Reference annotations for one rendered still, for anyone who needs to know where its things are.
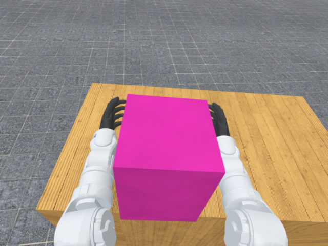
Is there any left robot hand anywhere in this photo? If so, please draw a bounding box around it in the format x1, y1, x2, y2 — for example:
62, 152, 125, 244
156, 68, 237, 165
99, 97, 126, 130

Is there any pedestal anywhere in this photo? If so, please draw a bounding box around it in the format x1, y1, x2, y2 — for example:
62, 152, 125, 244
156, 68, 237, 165
36, 83, 328, 246

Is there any carton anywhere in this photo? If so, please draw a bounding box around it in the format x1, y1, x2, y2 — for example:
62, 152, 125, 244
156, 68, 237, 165
113, 94, 226, 222

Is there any robot left upper arm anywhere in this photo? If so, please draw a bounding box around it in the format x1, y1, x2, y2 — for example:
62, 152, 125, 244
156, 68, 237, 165
55, 207, 116, 246

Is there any right robot forearm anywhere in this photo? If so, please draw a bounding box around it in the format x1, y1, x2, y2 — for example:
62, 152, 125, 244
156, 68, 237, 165
217, 135, 288, 246

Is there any left robot forearm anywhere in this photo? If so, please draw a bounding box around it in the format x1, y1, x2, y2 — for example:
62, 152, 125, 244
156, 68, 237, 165
54, 128, 117, 246

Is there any robot right upper arm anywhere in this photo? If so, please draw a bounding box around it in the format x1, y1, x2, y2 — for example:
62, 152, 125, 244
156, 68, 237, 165
224, 208, 287, 246

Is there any right robot hand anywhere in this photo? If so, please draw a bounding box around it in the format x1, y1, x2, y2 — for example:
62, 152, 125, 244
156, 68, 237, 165
208, 102, 230, 137

